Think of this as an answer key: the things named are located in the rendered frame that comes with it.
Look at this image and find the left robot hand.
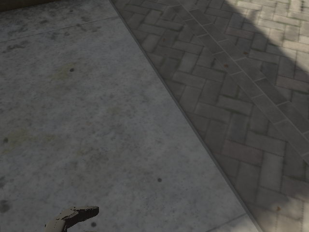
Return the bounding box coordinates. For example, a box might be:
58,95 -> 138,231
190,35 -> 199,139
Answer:
43,206 -> 99,232

